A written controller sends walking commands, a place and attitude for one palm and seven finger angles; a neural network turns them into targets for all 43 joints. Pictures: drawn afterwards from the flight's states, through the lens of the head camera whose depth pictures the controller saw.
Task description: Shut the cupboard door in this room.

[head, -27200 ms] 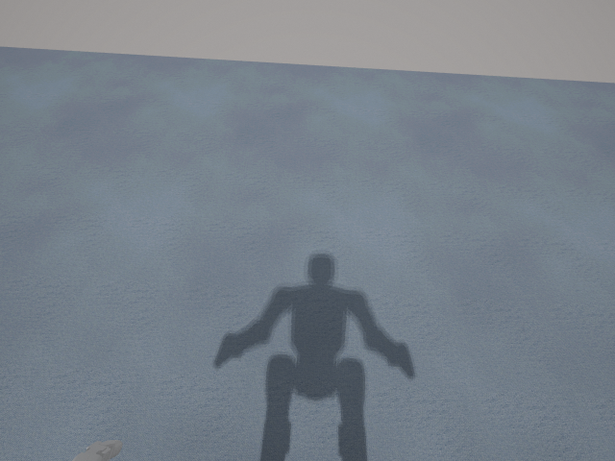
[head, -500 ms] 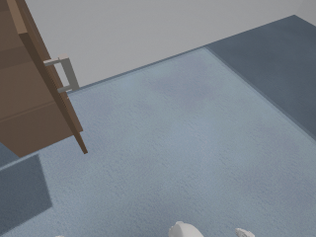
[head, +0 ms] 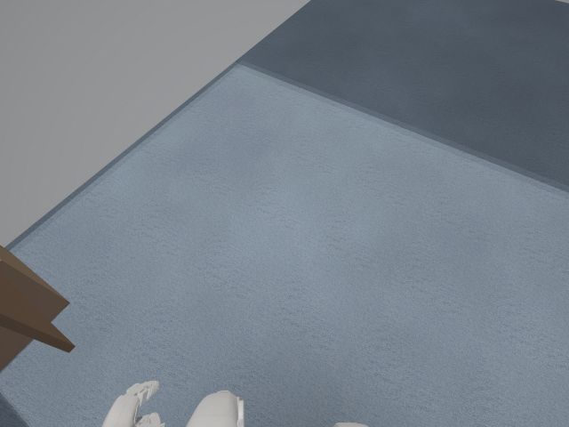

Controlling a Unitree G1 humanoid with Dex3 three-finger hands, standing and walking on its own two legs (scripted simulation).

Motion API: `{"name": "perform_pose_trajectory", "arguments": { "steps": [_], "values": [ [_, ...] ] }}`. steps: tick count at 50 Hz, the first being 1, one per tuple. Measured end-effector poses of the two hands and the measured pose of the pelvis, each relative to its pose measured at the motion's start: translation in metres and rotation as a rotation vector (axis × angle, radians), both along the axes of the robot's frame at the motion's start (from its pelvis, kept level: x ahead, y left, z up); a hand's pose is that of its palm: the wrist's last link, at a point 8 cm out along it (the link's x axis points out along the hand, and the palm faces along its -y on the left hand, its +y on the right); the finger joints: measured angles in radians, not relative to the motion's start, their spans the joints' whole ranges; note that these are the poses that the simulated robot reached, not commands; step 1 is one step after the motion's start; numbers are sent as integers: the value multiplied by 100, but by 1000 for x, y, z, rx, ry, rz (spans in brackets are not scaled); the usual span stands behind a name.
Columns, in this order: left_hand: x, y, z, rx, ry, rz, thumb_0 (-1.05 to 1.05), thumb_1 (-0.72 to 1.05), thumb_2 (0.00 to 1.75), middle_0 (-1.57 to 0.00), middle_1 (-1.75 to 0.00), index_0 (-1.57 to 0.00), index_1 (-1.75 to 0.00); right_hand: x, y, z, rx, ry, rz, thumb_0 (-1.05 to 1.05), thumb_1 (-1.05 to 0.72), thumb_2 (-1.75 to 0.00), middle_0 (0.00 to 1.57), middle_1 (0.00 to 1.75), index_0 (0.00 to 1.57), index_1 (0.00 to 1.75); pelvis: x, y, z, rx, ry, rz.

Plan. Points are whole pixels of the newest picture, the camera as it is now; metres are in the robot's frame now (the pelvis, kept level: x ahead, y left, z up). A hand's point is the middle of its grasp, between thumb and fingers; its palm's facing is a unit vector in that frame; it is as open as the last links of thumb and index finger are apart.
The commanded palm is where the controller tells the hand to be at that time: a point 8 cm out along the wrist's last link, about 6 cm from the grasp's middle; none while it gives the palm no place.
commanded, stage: walk to a spot facing it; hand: left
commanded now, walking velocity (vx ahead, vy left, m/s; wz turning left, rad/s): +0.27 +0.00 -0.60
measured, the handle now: out of the picture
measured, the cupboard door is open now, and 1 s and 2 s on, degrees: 89 89 89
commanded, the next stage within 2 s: turn to face it in 1.64 s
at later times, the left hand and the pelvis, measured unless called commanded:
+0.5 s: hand (175, 353) +0.24 +0.21 -0.17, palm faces -0.27 -0.95 -0.16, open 7.4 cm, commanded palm none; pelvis +0.12 +0.03 +0.01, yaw -18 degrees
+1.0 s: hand (276, 240) +0.46 +0.04 -0.16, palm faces -0.54 -0.81 -0.22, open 7.4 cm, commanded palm none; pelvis +0.31 -0.09 +0.00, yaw -34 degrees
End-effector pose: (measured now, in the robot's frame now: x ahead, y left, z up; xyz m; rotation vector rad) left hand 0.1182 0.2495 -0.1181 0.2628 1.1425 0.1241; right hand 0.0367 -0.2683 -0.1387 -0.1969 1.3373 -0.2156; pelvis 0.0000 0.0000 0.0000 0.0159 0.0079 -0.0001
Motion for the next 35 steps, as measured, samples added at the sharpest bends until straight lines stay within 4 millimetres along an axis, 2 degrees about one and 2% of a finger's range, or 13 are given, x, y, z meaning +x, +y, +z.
{"name": "perform_pose_trajectory", "arguments": {
  "steps": [5,11,13,16,21,25,28,31,35],
  "values": [
    [-2,1,-4,-27,37,-30,1,91,90,-20,-30,-21,-30,26,9,10,3,-91,-9,1,-91,-90,19,30,20,30,9,7,3,-6,8,-56],
    [-1,26,-23,-60,93,-32,1,90,90,-21,-30,-21,-30,63,31,24,-32,-203,-9,1,-91,-90,20,30,20,30,33,29,-3,-29,20,-121],
    [5,36,-31,-63,123,-41,1,90,90,-20,-30,-21,-30,68,38,26,-51,-234,-20,1,-91,-90,20,30,20,30,42,36,-7,-31,17,-154],
    [24,40,-28,-70,158,-80,1,91,90,-20,-30,-20,-30,59,48,34,-56,-221,-69,0,-91,-90,20,30,20,30,60,41,1,-45,11,-197],
    [78,32,-20,-84,141,-149,1,91,90,-20,-30,-20,-30,28,64,37,-39,-101,-184,0,-91,-90,20,30,20,30,93,40,11,-62,16,-257],
    [130,9,-22,-94,129,-213,1,91,90,-20,-30,-20,-30,-1,78,32,-7,21,-293,0,-91,-90,20,30,20,30,120,31,9,-62,20,-307],
    [175,-21,-27,-105,123,-283,1,91,90,-20,-30,-20,-30,-20,87,27,24,112,-382,1,-91,-90,20,30,20,30,142,19,5,-56,23,-346],
    [226,-61,-33,-116,100,-367,1,91,90,-20,-30,-20,-30,-33,94,21,61,199,-470,1,-91,-90,20,30,20,30,165,3,-3,-47,26,-386],
    [295,-121,-42,-122,20,-469,1,91,90,-20,-30,-20,-30,-35,91,7,116,293,-572,1,-91,-90,20,30,20,30,200,-29,-20,-34,18,-442]
  ]
}}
